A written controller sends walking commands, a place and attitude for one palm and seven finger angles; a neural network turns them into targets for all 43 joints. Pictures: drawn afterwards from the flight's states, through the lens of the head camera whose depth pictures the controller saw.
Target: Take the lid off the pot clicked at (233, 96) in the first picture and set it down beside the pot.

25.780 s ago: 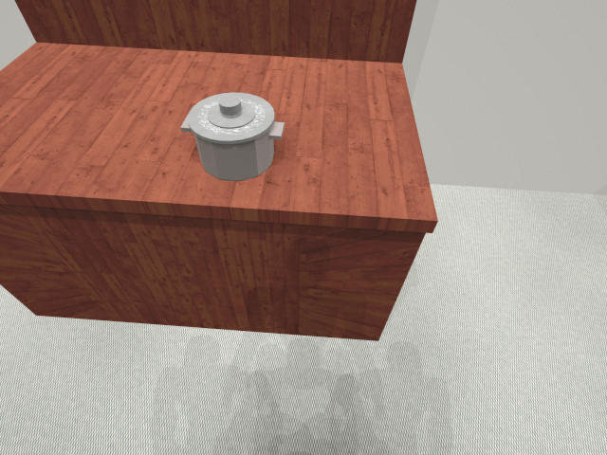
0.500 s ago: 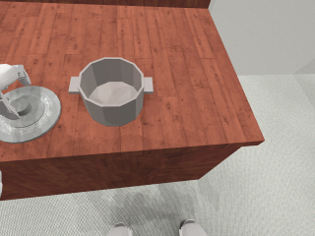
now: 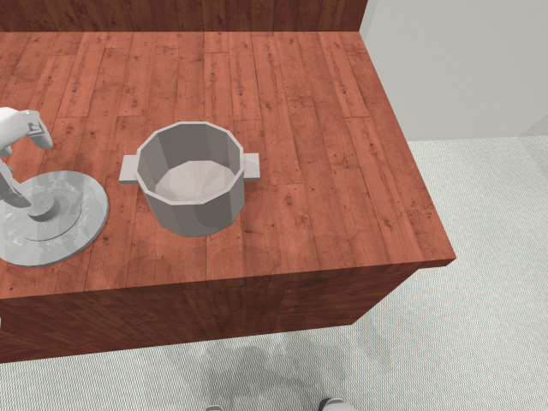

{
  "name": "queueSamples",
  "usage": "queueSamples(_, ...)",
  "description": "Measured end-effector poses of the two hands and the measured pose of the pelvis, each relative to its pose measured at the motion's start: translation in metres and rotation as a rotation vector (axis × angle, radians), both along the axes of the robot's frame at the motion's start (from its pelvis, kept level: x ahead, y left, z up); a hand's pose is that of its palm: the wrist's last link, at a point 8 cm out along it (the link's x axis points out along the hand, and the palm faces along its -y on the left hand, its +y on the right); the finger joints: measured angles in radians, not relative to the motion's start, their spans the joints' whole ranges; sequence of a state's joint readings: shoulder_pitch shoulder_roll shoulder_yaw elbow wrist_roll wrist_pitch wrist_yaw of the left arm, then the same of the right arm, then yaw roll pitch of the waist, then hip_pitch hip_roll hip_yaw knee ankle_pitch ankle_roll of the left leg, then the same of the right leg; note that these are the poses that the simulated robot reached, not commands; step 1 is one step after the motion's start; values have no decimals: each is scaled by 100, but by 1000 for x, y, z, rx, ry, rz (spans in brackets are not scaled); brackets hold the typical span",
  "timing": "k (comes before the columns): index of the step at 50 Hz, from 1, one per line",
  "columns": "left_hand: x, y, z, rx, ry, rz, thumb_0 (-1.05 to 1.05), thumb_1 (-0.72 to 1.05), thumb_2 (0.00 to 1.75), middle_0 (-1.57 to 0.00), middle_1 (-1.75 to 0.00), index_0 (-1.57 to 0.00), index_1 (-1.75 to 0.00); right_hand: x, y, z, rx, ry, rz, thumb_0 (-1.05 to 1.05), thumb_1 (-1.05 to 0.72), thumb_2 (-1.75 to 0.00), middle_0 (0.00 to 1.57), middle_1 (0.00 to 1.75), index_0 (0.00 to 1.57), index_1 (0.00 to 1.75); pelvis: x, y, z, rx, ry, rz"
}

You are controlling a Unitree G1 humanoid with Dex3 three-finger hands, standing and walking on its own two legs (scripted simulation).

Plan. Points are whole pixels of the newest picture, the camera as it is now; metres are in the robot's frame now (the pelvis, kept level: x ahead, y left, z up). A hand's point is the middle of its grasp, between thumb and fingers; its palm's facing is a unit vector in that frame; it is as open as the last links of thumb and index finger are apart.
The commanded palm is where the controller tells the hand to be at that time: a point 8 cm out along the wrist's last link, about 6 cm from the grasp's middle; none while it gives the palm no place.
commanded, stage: raise the empty hand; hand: left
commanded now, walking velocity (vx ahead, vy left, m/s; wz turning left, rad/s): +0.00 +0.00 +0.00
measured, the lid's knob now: (42, 206) +0.45 +0.36 -0.03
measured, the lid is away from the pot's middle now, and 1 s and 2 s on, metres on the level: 0.25 0.25 0.25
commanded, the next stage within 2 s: draw the hand back to the body in 0.56 s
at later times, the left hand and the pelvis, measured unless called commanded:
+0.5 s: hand out of the picture +0.44 +0.35 +0.13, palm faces -0.42 -0.12 -0.90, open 10.9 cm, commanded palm +0.47 +0.34 +0.19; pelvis +0.01 -0.02 +0.01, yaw +2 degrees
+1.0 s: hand out of the picture +0.41 +0.34 +0.13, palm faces -0.40 -0.10 -0.91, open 10.9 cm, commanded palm +0.40 +0.33 +0.19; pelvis +0.01 -0.02 +0.01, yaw +2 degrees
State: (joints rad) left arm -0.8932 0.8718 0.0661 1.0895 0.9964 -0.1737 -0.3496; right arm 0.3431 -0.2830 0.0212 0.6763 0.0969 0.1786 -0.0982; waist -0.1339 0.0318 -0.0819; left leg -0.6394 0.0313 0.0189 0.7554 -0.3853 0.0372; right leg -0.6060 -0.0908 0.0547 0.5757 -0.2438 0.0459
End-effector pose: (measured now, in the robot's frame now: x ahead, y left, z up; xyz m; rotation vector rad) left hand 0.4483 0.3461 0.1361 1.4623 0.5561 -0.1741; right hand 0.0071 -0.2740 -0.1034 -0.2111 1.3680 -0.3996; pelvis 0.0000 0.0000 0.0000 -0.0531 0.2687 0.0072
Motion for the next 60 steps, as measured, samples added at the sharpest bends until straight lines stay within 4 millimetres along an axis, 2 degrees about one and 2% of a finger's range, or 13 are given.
queueSamples(6, 0, 5, 14, 3, -4, 27, 0, 9, 44, -30, -97, -30, -98, 9, -8, 4, -4, -7, 5, 1, -90, -90, 20, 30, 20, 30, 5, -5, 3, 1, -11, 5)
queueSamples(25, -8, 1, 50, 21, -21, 50, 0, 9, 44, -30, -97, -30, -98, 53, -18, 3, 23, -70, 67, 1, -90, -90, 20, 30, 20, 30, 11, -18, 9, 9, -41, 25)
queueSamples(32, -8, -2, 51, 15, -7, 55, 0, 9, 44, -30, -97, -30, -98, 57, -21, 3, 26, -76, 71, 1, -90, -90, 20, 30, 20, 30, 10, -22, 9, 13, -42, 25)
queueSamples(40, -9, -5, 52, 4, -47, 32, 0, 9, 44, -31, -97, -30, -98, 49, -26, 4, 20, -58, 56, 1, -90, -90, 20, 30, 20, 30, 10, -24, 10, 14, -44, 26)
queueSamples(48, -30, -3, 51, 33, -43, 35, 0, 9, 44, -30, -97, -30, -98, 55, -23, 2, 57, -65, 70, 1, -90, -90, 20, 30, 20, 30, 10, -25, 11, 17, -67, 34)
queueSamples(53, -47, -11, 50, 7, -62, 0, 0, 9, 44, -30, -97, -30, -98, 74, -16, 1, 82, -115, 108, 1, -90, -90, 20, 30, 20, 30, 8, -25, 13, 21, -89, 42)
queueSamples(58, -64, -8, 50, 5, -73, 19, 0, 9, 44, -31, -97, -30, -98, 99, -8, 6, 100, -197, 150, 1, -90, -90, 20, 30, 20, 30, 3, -26, 14, 25, -111, 47)
queueSamples(60, -70, -10, 51, -270, -255, 87, 0, 9, 44, -31, -97, -31, -98, 108, -3, 10, 97, -246, 176, 1, -90, -90, 20, 30, 20, 30, 1, -26, 15, 27, -140, 48)
